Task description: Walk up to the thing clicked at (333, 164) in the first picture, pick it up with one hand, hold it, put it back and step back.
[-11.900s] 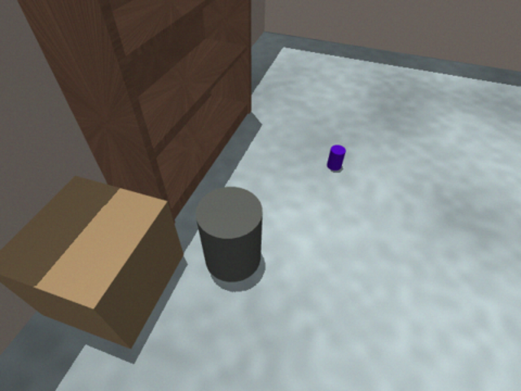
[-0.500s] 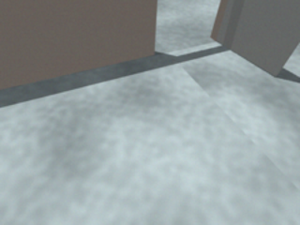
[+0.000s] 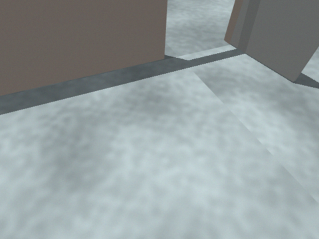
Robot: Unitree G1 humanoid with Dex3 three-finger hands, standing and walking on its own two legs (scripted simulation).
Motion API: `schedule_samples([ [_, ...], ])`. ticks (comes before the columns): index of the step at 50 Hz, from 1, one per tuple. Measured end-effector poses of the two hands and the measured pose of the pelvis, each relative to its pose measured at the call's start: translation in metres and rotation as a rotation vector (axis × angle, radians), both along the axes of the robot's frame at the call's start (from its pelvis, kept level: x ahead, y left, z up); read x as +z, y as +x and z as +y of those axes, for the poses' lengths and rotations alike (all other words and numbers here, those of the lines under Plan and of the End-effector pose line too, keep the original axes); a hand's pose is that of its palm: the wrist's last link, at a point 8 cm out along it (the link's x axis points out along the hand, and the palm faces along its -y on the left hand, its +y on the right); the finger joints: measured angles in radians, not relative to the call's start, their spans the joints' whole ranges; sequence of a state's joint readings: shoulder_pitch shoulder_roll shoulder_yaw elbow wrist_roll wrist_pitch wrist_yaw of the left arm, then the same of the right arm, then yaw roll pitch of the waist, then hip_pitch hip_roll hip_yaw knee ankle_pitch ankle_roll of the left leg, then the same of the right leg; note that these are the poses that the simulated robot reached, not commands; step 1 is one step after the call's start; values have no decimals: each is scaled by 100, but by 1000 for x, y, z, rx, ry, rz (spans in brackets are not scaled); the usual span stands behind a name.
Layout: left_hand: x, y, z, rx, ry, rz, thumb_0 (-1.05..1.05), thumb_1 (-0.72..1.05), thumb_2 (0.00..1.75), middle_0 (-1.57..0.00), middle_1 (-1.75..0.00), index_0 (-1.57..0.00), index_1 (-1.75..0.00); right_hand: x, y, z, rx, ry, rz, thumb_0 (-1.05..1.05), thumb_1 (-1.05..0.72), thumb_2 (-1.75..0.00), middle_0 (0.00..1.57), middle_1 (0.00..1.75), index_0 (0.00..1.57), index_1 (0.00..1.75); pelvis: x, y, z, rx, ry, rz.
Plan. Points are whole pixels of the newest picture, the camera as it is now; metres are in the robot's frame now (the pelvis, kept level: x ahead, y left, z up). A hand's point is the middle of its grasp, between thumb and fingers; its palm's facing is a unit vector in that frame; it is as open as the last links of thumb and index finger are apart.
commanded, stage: stand
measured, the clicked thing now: out of the picture +0.01 +0.59 -0.72
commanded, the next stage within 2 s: walk up in 0.78 s
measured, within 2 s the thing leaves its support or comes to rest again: neither
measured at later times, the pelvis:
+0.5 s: pelvis +0.00 +0.00 +0.00, yaw +0 degrees
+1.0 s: pelvis +0.01 -0.02 -0.01, yaw -2 degrees
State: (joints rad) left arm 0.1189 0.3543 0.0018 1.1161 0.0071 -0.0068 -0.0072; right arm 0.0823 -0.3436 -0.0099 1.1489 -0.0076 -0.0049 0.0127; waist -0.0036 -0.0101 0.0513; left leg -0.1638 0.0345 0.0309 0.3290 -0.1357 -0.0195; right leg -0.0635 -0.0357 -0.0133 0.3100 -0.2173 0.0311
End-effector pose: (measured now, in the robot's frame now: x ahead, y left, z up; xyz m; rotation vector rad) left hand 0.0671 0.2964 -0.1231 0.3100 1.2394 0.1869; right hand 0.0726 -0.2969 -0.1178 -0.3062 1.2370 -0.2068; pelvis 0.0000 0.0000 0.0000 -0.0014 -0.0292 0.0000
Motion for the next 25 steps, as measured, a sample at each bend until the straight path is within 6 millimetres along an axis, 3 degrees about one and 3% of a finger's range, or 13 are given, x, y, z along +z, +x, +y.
schedule_samples([
  [25,1,-8,3,4,4,3,0,90,90,-21,-30,-21,-30,0,-7,1,0,0,2,1,-90,-90,20,30,20,30,0,-3,1,0,-1,-10],
])
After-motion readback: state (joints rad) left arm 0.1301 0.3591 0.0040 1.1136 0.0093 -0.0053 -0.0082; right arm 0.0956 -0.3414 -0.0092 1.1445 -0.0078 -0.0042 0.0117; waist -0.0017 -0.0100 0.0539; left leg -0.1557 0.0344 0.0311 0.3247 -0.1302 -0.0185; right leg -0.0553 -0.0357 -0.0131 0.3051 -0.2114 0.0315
